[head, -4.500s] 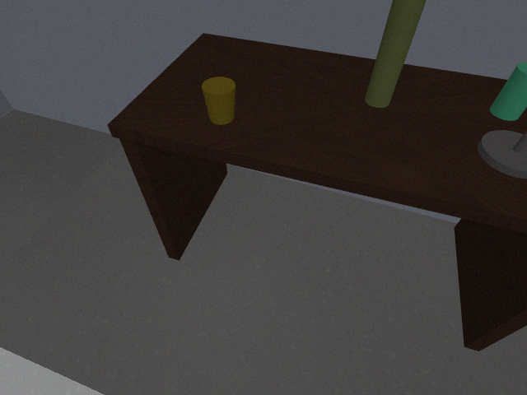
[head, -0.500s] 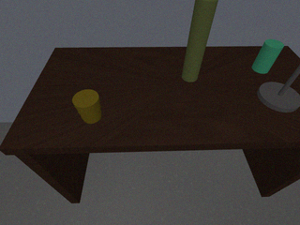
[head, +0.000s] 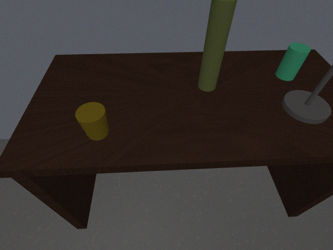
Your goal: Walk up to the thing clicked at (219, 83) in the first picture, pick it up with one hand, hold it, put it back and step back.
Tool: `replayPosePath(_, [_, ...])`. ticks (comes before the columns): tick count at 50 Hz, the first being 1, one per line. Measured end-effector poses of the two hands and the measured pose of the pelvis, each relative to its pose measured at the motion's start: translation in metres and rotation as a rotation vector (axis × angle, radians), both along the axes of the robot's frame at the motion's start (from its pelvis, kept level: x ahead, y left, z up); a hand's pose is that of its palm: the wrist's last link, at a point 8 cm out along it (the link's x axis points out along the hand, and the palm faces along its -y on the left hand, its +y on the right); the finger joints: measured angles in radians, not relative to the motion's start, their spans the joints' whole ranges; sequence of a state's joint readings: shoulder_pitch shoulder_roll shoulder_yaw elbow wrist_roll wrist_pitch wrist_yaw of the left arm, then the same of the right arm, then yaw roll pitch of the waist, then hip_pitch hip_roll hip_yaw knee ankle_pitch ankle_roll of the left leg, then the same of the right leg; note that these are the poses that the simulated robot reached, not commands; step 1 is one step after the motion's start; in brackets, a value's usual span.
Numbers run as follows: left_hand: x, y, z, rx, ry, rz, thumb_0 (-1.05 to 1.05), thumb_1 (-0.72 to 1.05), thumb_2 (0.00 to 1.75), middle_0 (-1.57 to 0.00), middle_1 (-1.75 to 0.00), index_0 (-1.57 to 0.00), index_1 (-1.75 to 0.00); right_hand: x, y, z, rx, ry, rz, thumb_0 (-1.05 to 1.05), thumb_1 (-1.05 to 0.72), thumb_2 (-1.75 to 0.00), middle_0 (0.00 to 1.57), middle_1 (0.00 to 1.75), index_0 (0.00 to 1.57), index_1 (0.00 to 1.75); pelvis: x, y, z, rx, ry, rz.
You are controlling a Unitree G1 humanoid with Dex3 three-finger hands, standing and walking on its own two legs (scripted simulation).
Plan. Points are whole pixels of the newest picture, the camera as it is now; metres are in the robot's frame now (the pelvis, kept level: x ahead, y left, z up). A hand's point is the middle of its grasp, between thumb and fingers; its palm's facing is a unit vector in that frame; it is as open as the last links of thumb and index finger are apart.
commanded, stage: stand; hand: left
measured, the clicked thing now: (94, 122) +0.49 +0.23 -0.01
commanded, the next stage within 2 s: rise first in 1.54 s
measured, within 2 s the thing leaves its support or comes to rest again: neither
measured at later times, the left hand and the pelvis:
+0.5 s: hand out of the picture +0.07 +0.26 -0.16, palm faces -0.03 -0.94 -0.35, open 7.4 cm; pelvis -0.01 +0.00 +0.00, yaw +0 degrees
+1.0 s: hand out of the picture +0.06 +0.26 -0.16, palm faces -0.04 -0.94 -0.34, open 7.4 cm; pelvis -0.01 +0.00 +0.00, yaw +0 degrees
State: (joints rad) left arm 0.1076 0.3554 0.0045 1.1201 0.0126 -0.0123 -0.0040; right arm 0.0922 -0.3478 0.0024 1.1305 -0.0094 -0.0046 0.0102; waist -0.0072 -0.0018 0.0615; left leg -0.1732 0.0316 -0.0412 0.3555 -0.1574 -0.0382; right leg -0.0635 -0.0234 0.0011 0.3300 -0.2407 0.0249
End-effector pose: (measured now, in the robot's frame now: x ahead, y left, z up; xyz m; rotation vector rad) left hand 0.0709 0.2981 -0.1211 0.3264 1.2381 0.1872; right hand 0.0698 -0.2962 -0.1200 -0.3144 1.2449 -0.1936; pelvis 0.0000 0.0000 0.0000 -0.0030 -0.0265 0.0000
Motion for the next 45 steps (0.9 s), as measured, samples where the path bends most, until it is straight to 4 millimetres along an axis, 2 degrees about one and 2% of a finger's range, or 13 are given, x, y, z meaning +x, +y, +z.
replayPosePath(16, [-0.001, 0.001, 0.001, 0.001, -0.006, -0.002, 0.0, 0.9, 0.9, -0.21, -0.3, -0.21, -0.3, 0.003, 0.001, 0.002, -0.003, -0.023, 0.0, 0.0, -0.91, -0.9, 0.2, 0.3, 0.21, 0.3, -0.001, 0.001, 0.0, 0.001, -0.01, -0.006])
replayPosePath(34, [-0.017, 0.003, -0.001, -0.002, 0.016, 0.003, 0.0, 0.9, 0.9, -0.21, -0.3, -0.21, -0.3, -0.014, 0.001, 0.001, -0.005, -0.001, -0.007, 0.0, -0.91, -0.9, 0.2, 0.3, 0.21, 0.3, -0.008, 0.003, 0.0, 0.001, -0.016, -0.008])
replayPosePath(45, [-0.019, 0.004, 0.0, 0.002, 0.011, 0.001, 0.0, 0.9, 0.9, -0.21, -0.3, -0.21, -0.3, -0.02, 0.002, 0.0, -0.001, 0.006, -0.012, 0.0, -0.91, -0.9, 0.2, 0.3, 0.21, 0.3, -0.01, 0.003, 0.0, 0.0, -0.018, -0.006])
